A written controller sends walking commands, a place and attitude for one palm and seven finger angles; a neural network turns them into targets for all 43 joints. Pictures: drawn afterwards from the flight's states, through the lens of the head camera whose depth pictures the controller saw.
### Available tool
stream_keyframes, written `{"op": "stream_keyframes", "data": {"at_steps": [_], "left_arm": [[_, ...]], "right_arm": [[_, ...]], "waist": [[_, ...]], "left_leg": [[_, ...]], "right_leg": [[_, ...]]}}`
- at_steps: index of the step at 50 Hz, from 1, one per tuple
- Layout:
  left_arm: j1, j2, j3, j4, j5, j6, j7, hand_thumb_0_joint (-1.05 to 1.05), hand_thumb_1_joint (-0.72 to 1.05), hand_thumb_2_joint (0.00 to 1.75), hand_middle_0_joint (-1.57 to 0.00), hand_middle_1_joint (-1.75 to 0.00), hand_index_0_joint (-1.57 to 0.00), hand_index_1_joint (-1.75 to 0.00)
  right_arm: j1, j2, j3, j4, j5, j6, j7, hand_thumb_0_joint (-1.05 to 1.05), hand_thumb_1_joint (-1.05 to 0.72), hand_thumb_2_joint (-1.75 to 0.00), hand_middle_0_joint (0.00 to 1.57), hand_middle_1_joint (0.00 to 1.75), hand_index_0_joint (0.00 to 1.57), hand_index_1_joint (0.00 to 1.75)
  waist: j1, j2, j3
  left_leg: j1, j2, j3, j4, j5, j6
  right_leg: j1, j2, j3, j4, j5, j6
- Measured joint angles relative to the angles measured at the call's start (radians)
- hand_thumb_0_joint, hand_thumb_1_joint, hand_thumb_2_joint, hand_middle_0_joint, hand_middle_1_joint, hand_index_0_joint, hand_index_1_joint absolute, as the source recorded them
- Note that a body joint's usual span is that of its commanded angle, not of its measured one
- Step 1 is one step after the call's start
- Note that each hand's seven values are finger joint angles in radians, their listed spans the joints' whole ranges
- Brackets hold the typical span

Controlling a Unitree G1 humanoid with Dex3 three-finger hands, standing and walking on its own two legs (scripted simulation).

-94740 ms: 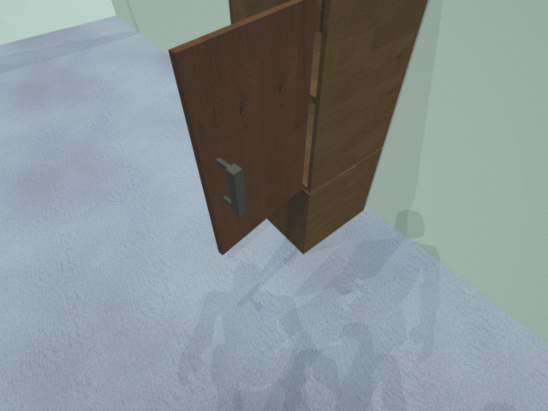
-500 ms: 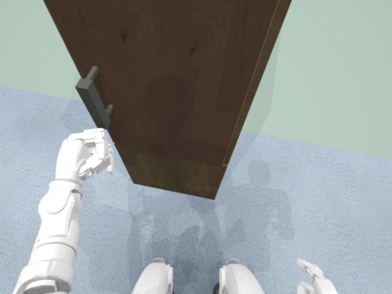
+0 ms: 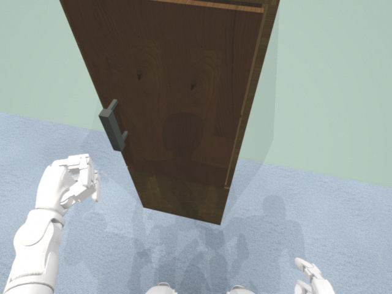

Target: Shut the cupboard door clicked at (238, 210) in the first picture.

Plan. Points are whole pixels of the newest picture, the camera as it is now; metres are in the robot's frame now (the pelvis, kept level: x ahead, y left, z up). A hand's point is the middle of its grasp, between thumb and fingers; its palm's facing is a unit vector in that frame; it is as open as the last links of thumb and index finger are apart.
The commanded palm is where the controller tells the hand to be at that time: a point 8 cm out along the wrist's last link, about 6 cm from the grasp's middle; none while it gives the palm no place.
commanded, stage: draw the hand back to the body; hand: left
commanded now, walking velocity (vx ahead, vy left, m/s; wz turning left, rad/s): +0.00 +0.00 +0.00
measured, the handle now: (116, 125) +0.53 +0.24 -0.01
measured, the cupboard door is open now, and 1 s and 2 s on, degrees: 0 0 0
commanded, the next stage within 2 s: step back with the hand held close in 1.18 s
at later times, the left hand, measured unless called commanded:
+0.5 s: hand (35, 183) +0.26 +0.26 +0.16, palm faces +0.36 -0.87 -0.34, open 3.9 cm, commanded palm +0.22 +0.29 +0.18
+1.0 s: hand out of the picture +0.22 +0.27 +0.22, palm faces +0.47 -0.78 -0.41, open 7.2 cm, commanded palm +0.17 +0.30 +0.24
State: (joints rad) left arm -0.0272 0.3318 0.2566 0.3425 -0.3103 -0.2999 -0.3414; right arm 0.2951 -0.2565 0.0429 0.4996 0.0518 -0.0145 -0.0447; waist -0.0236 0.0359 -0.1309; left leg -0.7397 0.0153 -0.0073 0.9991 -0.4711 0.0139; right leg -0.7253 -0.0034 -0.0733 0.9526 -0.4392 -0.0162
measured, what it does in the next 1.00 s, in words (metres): rises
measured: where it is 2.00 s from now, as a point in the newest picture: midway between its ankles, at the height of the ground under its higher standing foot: outside the picture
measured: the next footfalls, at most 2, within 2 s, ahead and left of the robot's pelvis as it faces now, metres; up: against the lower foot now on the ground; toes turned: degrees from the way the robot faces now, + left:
none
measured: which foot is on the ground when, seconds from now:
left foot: down 0.00-1.00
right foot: down 0.00-1.00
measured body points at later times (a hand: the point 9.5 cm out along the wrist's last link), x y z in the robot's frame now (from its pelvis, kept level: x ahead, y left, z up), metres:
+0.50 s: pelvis +0.03 +0.01 +0.05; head +0.02 -0.01 +0.50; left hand +0.23 +0.30 +0.18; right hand +0.22 -0.21 -0.03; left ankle +0.01 +0.11 -0.68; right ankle +0.02 -0.11 -0.68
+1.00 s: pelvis +0.03 +0.00 +0.06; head +0.01 -0.03 +0.51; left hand +0.19 +0.31 +0.24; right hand +0.22 -0.21 -0.03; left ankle +0.01 +0.11 -0.68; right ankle +0.02 -0.11 -0.68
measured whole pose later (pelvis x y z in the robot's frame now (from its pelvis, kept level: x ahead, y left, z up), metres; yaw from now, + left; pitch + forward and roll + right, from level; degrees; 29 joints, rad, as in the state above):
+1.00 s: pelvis +0.03 +0.00 +0.06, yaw -1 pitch -3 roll +0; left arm 0.46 0.33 0.35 -0.37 -0.07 -0.07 0.10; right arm 0.20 -0.23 0.02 0.62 0.01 -0.09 -0.07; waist 0.08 0.08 0.00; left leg -0.10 -0.01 0.02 0.43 -0.27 0.02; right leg -0.12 -0.01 -0.04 0.43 -0.26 0.00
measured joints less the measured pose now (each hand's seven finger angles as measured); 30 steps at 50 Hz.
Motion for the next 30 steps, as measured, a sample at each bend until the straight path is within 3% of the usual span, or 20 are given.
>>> {"op": "stream_keyframes", "data": {"at_steps": [6, 10, 12, 15, 22, 30], "left_arm": [[0.075, 0.009, -0.01, -0.117, -0.016, 0.001, -0.04, 0.02, 0.9, 0.9, -1.28, -1.47, -1.28, -1.48], [0.129, 0.02, -0.019, -0.212, 0.103, 0.082, 0.164, 0.02, 0.9, 0.9, -1.22, -1.41, -1.22, -1.41], [0.179, 0.01, -0.027, -0.268, 0.143, 0.123, 0.256, 0.02, 0.9, 0.9, -1.18, -1.36, -1.18, -1.37], [0.259, -0.001, -0.045, -0.345, 0.184, 0.171, 0.348, 0.02, 0.9, 0.9, -1.11, -1.29, -1.11, -1.29], [0.335, -0.005, -0.053, -0.454, 0.234, 0.238, 0.441, 0.02, 0.9, 0.9, -0.93, -1.09, -0.93, -1.09], [0.396, -0.001, -0.01, -0.591, 0.243, 0.253, 0.451, 0.02, 0.9, 0.9, -0.71, -0.85, -0.71, -0.86]], "right_arm": [[-0.008, -0.019, -0.012, 0.003, 0.002, -0.042, -0.024, 0.02, -0.9, -0.9, 0.21, 0.3, 0.2, 0.3], [-0.028, 0.001, -0.028, 0.01, -0.006, -0.033, -0.048, 0.02, -0.9, -0.9, 0.2, 0.3, 0.2, 0.3], [-0.037, 0.008, -0.029, 0.007, -0.007, -0.03, -0.057, 0.02, -0.9, -0.9, 0.2, 0.3, 0.2, 0.3], [-0.046, 0.016, -0.024, 0.011, -0.012, -0.031, -0.064, 0.02, -0.9, -0.9, 0.2, 0.3, 0.2, 0.3], [-0.06, 0.031, -0.003, 0.054, -0.022, -0.051, -0.071, 0.02, -0.9, -0.9, 0.2, 0.3, 0.2, 0.3], [-0.087, 0.04, 0.006, 0.079, -0.035, -0.085, -0.048, 0.02, -0.9, -0.9, 0.21, 0.3, 0.2, 0.3]], "waist": [[0.0, -0.004, 0.016], [0.011, -0.009, 0.021], [0.014, 0.0, 0.029], [0.023, 0.011, 0.039], [0.067, 0.015, 0.067], [0.086, 0.029, 0.086]], "left_leg": [[0.077, 0.005, -0.001, -0.045, 0.014, -0.003], [0.16, 0.003, 0.014, -0.124, 0.041, -0.005], [0.206, 0.001, 0.019, -0.17, 0.057, -0.002], [0.275, -0.005, 0.027, -0.236, 0.077, 0.003], [0.426, -0.017, 0.027, -0.359, 0.111, 0.007], [0.552, -0.024, 0.032, -0.47, 0.143, 0.009]], "right_leg": [[0.079, 0.007, -0.001, -0.051, 0.018, -0.003], [0.152, 0.006, 0.014, -0.117, 0.042, 0.0], [0.195, 0.006, 0.019, -0.162, 0.058, 0.002], [0.261, 0.002, 0.027, -0.222, 0.078, 0.006], [0.41, -0.006, 0.027, -0.336, 0.104, 0.013], [0.531, -0.01, 0.032, -0.44, 0.135, 0.019]]}}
